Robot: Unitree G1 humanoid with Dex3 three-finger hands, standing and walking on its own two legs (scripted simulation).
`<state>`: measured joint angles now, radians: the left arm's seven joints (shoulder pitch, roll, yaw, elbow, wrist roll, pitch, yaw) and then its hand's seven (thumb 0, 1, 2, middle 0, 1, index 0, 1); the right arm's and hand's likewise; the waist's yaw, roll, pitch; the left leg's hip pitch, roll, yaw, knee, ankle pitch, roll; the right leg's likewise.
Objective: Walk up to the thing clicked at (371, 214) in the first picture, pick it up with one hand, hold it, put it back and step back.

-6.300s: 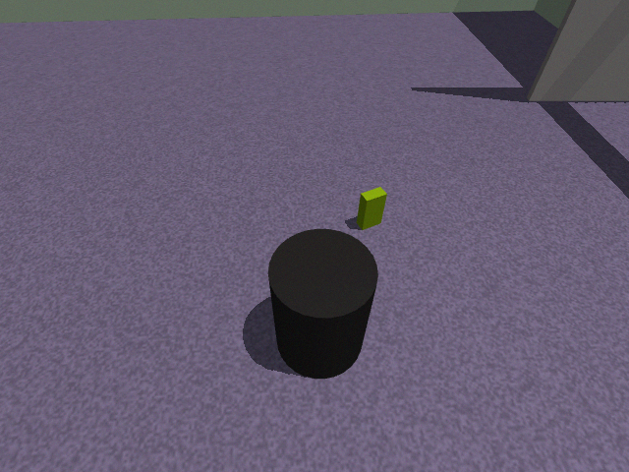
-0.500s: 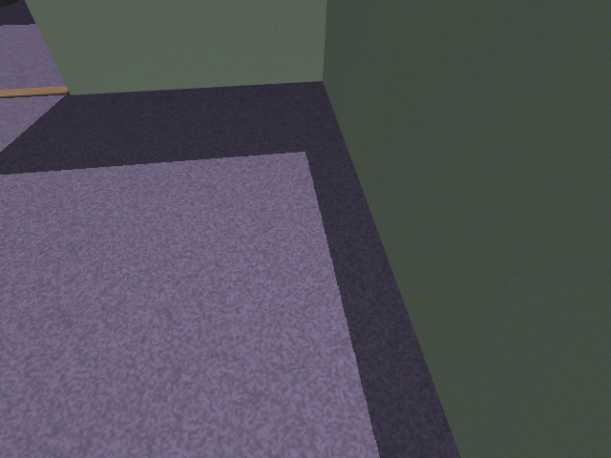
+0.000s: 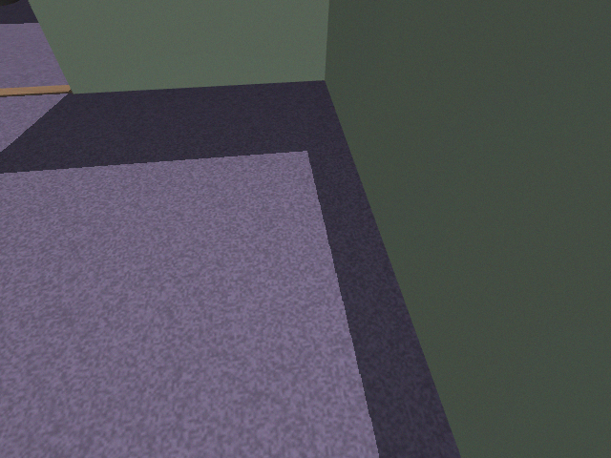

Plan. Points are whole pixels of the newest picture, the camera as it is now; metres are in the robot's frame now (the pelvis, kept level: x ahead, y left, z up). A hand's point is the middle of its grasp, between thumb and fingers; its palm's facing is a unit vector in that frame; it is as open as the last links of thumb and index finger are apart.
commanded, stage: stand
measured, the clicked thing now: out of the picture +0.22 +1.21 -0.69
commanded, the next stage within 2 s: walk up in 0.30 s
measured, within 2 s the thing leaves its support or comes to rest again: neither
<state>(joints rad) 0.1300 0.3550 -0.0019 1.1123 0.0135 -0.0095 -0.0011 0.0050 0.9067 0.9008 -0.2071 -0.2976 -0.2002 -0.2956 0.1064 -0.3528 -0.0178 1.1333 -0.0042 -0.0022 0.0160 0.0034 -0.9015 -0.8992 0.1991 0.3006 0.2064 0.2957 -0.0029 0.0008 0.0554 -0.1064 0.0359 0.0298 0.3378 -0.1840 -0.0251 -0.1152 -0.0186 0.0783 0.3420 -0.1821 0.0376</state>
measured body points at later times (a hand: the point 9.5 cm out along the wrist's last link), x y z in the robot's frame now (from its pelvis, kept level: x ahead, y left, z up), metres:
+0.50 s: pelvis +0.03 +0.03 -0.01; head +0.03 +0.03 +0.44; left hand +0.06 +0.35 -0.13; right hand +0.11 -0.30 -0.12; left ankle +0.04 +0.15 -0.72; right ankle +0.01 -0.14 -0.75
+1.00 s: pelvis +0.19 +0.13 +0.00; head +0.21 +0.14 +0.44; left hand +0.21 +0.46 -0.13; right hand +0.25 -0.18 -0.11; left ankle +0.11 +0.20 -0.75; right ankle +0.36 +0.00 -0.71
